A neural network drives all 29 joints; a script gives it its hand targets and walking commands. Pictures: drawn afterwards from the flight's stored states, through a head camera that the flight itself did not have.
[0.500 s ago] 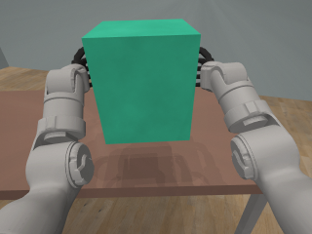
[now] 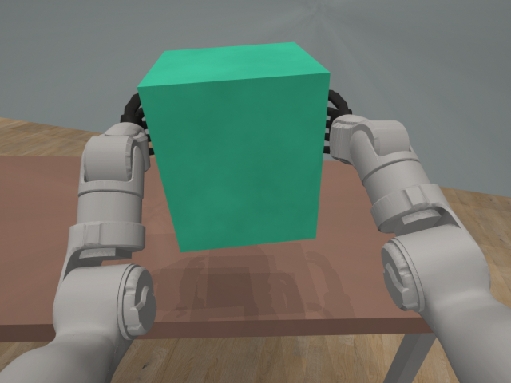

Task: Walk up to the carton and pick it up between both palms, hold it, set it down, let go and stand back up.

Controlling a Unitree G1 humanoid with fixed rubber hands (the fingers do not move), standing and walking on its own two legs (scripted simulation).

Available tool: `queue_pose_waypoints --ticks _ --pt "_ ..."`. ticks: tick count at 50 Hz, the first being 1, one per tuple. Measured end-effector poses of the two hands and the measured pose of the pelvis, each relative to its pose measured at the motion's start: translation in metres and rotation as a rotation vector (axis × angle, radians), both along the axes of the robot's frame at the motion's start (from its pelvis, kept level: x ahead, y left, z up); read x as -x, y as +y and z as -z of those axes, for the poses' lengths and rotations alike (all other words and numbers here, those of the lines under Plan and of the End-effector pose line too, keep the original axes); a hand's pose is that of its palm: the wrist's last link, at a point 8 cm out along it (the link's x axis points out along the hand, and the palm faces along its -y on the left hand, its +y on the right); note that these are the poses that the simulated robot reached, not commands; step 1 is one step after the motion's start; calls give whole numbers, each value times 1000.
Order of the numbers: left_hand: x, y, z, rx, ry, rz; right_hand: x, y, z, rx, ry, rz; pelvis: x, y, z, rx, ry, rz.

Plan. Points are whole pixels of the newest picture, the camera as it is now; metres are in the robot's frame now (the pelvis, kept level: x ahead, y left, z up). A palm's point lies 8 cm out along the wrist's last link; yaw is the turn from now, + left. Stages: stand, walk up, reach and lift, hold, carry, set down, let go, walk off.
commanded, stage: hold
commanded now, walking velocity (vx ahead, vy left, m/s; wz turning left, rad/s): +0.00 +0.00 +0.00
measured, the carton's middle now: (239, 143) +0.38 +0.01 +0.29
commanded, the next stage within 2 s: none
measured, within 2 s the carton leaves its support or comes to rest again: neither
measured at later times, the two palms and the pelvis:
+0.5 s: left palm (157, 128) +0.36 +0.13 +0.32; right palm (362, 138) +0.35 -0.17 +0.31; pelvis -0.02 -0.01 +0.00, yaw -1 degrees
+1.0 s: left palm (137, 135) +0.37 +0.16 +0.31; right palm (337, 143) +0.36 -0.14 +0.30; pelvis -0.01 -0.02 +0.00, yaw +2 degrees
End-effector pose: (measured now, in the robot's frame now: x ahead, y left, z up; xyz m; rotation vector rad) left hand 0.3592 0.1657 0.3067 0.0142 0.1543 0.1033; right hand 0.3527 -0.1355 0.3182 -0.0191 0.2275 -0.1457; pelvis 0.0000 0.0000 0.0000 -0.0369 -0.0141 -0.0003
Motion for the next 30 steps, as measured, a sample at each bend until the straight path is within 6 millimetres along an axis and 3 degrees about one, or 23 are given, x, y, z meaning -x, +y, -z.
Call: queue_pose_waypoints --ticks 15,30 --pt "8 -22 -17 -51 21 4 10 -21 -2 -39 25 8 9 4 1 -9 -18 12" --pt "-1 -39 -11 -19 67 -14 -1 -38 11 -11 72 -16 22 -18 1 -26 38 8"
